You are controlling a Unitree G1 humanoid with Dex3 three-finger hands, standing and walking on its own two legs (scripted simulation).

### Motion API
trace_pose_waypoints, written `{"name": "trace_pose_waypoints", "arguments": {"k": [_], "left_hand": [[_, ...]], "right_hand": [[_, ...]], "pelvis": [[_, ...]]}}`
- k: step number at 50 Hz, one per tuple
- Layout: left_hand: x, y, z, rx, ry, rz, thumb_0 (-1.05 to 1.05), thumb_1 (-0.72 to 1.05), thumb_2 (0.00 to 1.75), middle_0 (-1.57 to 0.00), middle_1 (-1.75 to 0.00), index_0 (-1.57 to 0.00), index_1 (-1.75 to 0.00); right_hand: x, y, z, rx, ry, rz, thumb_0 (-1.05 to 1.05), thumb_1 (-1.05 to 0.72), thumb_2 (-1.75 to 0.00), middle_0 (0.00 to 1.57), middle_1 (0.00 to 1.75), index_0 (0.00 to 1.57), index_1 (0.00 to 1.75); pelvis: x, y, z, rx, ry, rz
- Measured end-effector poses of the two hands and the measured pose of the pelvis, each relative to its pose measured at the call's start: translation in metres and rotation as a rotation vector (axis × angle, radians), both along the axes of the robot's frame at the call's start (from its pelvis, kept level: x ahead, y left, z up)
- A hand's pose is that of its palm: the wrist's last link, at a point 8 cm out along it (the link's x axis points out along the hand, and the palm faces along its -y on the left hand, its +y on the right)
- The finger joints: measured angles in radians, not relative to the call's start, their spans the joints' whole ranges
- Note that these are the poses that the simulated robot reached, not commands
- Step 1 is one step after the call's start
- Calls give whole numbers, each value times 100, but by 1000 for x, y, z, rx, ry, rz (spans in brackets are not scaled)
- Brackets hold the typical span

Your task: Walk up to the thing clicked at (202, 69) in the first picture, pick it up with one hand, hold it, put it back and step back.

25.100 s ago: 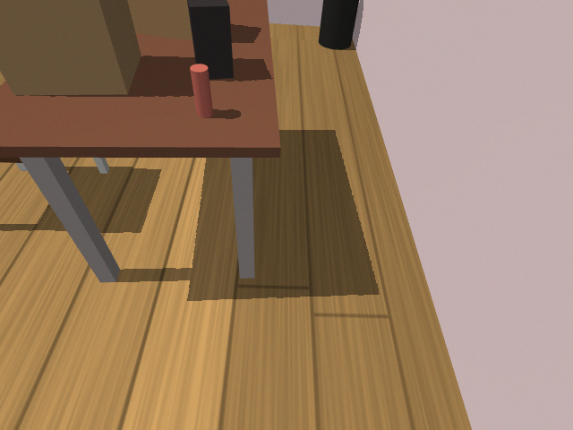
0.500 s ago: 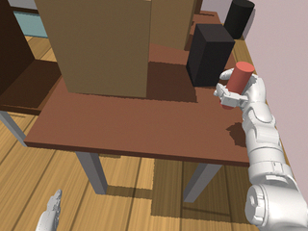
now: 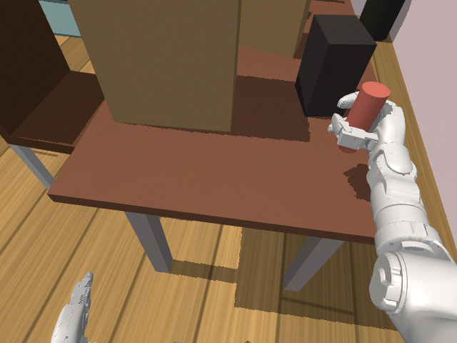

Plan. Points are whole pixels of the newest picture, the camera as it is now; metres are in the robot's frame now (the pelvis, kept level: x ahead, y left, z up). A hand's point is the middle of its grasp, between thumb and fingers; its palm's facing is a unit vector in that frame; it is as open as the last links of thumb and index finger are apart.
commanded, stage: lower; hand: right
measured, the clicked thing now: (359, 120) +0.48 -0.18 +0.15
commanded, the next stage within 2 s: loosen in 1.38 s
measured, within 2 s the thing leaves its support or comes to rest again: rests again in 1.22 s
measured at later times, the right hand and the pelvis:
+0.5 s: hand (334, 141) +0.49 -0.16 +0.08, palm faces +0.08 +1.00 +0.00, open 5.3 cm; pelvis +0.00 +0.00 -0.02, yaw +0 degrees
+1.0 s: hand (328, 148) +0.50 -0.16 +0.05, palm faces +0.08 +1.00 +0.00, open 5.3 cm; pelvis -0.01 +0.00 -0.04, yaw +0 degrees
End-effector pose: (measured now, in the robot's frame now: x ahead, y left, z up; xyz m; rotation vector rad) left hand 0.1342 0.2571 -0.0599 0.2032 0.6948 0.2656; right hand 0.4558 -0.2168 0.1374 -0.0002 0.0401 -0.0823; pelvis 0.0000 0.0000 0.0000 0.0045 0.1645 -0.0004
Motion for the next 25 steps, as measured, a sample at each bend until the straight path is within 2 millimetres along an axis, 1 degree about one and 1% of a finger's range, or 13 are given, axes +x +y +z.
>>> {"name": "trace_pose_waypoints", "arguments": {"k": [8,14,25], "left_hand": [[-1,0,3,19,-10,-8,-1,-53,5,-6,-5,-6,-6],[-1,5,4,46,-12,-4,-1,-54,6,-6,-5,-6,-6],[0,5,-1,56,-10,-9,-1,-54,6,-6,-5,-5,-6]], "right_hand": [[4,3,-26,6,17,13,1,-17,-113,99,117,102,111],[7,3,-41,7,10,3,1,-17,-113,98,117,102,111],[14,3,-56,4,1,1,1,-16,-114,99,117,103,111]], "pelvis": [[0,0,-5,0,31,3],[0,-1,-11,3,54,3],[0,-2,-20,7,90,0]]}}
